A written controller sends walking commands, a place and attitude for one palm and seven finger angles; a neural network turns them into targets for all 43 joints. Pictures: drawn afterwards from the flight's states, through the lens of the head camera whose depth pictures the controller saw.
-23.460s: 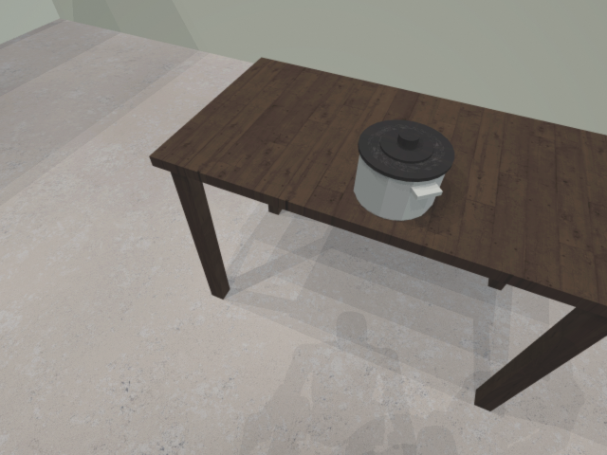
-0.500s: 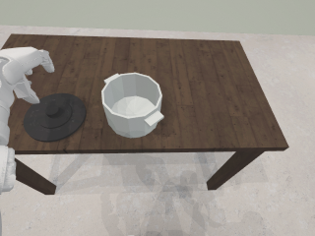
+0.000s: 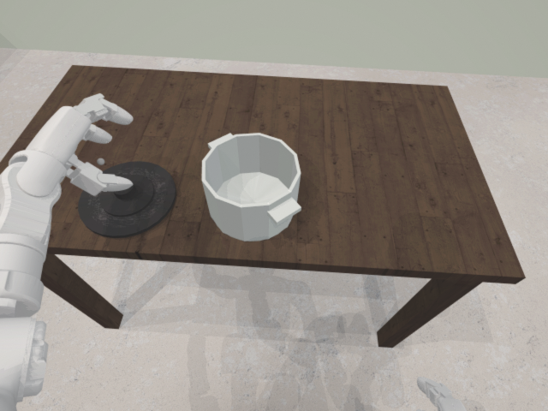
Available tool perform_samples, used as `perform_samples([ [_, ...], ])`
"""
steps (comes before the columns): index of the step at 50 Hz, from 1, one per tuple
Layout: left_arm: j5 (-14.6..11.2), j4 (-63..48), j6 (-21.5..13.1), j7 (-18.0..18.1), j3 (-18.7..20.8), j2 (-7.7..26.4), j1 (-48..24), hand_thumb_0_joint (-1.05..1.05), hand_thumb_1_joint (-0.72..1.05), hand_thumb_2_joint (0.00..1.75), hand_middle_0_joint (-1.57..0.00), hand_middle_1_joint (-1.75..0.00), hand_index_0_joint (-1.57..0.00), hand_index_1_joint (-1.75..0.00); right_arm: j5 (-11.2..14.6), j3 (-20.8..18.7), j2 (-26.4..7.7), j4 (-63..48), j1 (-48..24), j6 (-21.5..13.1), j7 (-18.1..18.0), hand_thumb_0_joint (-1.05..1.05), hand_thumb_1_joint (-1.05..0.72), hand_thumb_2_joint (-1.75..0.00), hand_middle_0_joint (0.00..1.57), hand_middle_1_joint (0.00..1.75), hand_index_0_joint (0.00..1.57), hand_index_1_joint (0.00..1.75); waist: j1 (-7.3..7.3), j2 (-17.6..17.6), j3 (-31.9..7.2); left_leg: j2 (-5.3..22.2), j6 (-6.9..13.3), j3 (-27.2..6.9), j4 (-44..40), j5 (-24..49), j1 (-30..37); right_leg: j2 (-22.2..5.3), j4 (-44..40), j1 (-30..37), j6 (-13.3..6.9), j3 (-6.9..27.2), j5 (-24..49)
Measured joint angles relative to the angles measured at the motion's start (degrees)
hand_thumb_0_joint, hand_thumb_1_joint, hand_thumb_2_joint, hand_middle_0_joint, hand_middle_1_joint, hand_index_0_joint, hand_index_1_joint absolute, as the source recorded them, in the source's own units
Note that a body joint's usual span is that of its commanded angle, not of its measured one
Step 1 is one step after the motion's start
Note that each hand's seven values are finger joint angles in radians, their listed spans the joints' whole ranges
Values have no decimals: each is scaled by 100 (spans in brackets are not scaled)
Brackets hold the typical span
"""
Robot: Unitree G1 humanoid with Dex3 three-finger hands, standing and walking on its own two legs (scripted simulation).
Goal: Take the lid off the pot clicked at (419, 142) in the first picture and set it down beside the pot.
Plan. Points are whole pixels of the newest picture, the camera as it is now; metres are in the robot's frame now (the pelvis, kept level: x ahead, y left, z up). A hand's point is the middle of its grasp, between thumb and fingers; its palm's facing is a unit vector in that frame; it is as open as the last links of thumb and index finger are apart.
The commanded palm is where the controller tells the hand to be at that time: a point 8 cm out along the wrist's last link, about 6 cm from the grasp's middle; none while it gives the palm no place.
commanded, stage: draw the hand back to the body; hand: left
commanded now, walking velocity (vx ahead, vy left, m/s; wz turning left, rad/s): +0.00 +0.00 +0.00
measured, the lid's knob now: (124, 189) +0.50 +0.33 -0.05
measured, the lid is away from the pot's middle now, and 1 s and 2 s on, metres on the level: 0.25 0.25 0.25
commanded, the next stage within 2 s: step back with the hand held close in 1.68 s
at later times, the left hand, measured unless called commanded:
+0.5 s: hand (98, 168) +0.37 +0.25 +0.16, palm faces +0.44 -0.85 -0.30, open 9.6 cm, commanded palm +0.31 +0.28 +0.17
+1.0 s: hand (96, 224) +0.29 +0.22 +0.16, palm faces +0.44 -0.85 -0.28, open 7.6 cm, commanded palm +0.23 +0.25 +0.18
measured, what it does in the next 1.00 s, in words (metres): shifts its weight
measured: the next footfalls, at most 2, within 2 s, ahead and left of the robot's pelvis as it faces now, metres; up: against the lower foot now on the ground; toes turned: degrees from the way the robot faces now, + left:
none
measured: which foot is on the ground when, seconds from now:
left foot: down 0.00-1.00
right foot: down 0.00-1.00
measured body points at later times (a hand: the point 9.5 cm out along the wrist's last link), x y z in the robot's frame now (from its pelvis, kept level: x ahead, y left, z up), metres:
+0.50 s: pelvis +0.03 -0.04 +0.01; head +0.04 -0.06 +0.45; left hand +0.34 +0.29 +0.17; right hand +0.16 -0.30 -0.10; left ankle +0.01 +0.07 -0.74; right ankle -0.03 -0.17 -0.74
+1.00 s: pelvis +0.02 -0.06 +0.01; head +0.01 -0.08 +0.46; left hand +0.26 +0.26 +0.18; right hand +0.20 -0.28 -0.08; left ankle +0.01 +0.07 -0.74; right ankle -0.03 -0.17 -0.74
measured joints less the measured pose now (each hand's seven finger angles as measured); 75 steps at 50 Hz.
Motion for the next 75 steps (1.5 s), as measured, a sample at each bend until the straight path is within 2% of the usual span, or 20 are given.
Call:
perform_samples([
  [1, -483, -79, -1, 285, 144, -200, 99, 0, 0, 63, -36, -87, -36, -87, -15, 70, 32, 30, -6, -115, -29, 1, -91, -90, 20, 30, 20, 30, 25, -54, 20, 9, -13, 16, -56, 7, 101, 4, -39, 85, 17, 19, 10],
  [2, -840, -194, 9, 534, 308, -376, 212, 0, 0, 63, -36, -87, -36, -87, -40, 132, 68, 62, -18, -221, -43, 1, -91, -90, 20, 30, 20, 30, 25, -105, 25, 22, -29, 28, -102, 9, 190, 13, -81, 164, 37, 34, 23],
  [5, -1475, -647, 57, 1116, 778, -714, 588, 0, 0, 64, -36, -87, -36, -87, -145, 218, 156, 117, -39, -527, -29, 1, -91, -90, 20, 30, 20, 30, -54, -195, 8, 79, -85, 56, -194, -16, 422, 61, -192, 383, 52, 68, 45],
  [9, -1956, -1122, 147, 1512, 1125, -937, 1087, 0, 4, 65, -35, -84, -35, -84, -213, 164, 160, 145, 0, -790, 49, 1, -91, -90, 20, 30, 20, 30, -130, -175, -33, 132, -137, 96, -257, -80, 654, 102, -255, 591, 82, 109, 14],
  [14, -2205, -1762, 234, 1679, 1341, -1056, 1728, 0, 11, 67, -34, -79, -33, -79, -252, 47, 51, 269, 64, -935, 95, 1, -90, -90, 20, 30, 20, 30, -121, -87, -55, 171, -191, 113, -318, -128, 841, 133, -258, 740, 116, 127, -60],
  [26, -2448, -2737, 365, 1788, 1486, -1256, 2772, 1, 36, 74, -29, -64, -29, -64, -234, -130, -127, 537, 9, -1002, 67, 1, -91, -90, 20, 30, 20, 30, 32, 81, -57, 259, -337, 4, -439, -120, 1097, 231, -232, 953, -26, 25, -156],
  [48, -2667, -4208, 249, 1777, 1387, -1712, 4196, 2, 83, 88, -22, -34, -22, -34, -298, -35, 87, 406, -415, -1254, 11, 1, -91, -90, 20, 30, 20, 30, 215, 159, 17, 310, -428, -49, -598, 13, 1415, 283, -267, 1225, -111, -27, -102],
  [75, -2595, -6514, 118, 1770, 1093, -1871, 6507, 2, 89, 90, -21, -30, -21, -30, -449, -31, 228, 354, -339, -1458, 49, 2, -91, -90, 20, 30, 20, 30, 315, 105, -65, 188, -273, 41, -559, 37, 1468, 152, -365, 1329, 54, 47, 8],
])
